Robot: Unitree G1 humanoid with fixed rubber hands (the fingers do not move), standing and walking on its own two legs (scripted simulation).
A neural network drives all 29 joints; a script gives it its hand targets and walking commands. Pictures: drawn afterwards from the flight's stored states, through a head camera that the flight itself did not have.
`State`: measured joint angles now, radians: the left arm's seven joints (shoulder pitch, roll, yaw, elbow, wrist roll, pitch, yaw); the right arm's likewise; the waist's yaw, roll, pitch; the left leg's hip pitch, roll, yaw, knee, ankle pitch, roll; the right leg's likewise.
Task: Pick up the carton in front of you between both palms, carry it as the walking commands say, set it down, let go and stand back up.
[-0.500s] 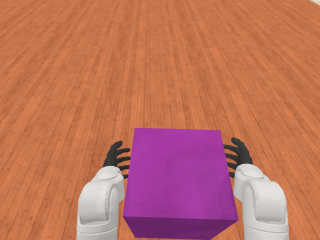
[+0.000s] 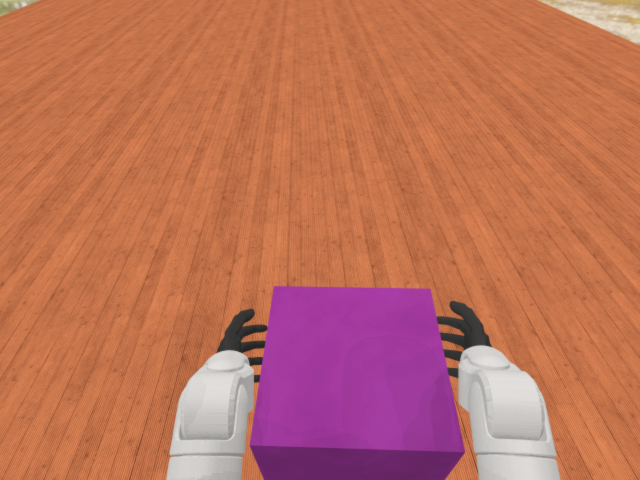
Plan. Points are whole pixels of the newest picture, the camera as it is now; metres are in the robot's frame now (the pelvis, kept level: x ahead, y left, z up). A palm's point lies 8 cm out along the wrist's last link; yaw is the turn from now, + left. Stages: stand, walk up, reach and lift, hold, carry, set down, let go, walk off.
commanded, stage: carry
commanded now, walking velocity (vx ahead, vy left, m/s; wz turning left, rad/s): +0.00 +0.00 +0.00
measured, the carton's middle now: (349, 400) +0.28 +0.00 -0.05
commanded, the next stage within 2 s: hold in 1.06 s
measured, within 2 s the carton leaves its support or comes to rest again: neither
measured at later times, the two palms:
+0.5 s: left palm (232, 385) +0.25 +0.14 +0.04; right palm (481, 382) +0.26 -0.15 +0.05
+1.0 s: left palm (233, 397) +0.24 +0.14 +0.04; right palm (488, 394) +0.24 -0.16 +0.05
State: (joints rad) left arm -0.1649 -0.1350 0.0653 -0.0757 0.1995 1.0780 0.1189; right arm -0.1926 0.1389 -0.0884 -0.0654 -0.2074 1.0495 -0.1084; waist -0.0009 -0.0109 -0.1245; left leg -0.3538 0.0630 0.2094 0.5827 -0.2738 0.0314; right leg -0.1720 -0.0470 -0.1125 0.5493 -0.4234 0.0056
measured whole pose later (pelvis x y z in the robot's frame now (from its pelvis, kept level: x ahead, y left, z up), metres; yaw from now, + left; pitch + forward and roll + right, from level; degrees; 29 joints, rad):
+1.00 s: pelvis -0.05 -0.01 +0.00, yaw +0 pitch +2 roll +0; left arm -0.20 -0.14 0.14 0.18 0.24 0.75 0.05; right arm -0.23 0.15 -0.18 0.19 -0.25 0.72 -0.03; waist 0.00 -0.01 -0.10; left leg -0.37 0.08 0.21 0.51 -0.16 0.03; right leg -0.22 -0.02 -0.12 0.53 -0.34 -0.02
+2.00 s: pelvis -0.09 +0.03 -0.02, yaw -9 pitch +9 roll +0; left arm -0.57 -0.19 0.48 0.60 0.46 0.36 0.04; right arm -0.59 0.22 -0.57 0.61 -0.47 0.30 0.01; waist 0.00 -0.06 0.07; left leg -0.67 -0.03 0.02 0.73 -0.21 0.04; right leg -0.59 0.03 0.09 0.79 -0.35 0.02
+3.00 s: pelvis -0.14 +0.03 -0.29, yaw -14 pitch +44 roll -5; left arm -1.03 0.14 0.32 0.79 0.17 0.23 0.08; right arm -0.97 0.14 -0.45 0.67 -0.13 0.16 -0.24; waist 0.05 -0.09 -0.09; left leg -2.14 0.01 -0.03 1.78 -0.42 0.03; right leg -2.01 0.11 0.00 1.84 -0.60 0.04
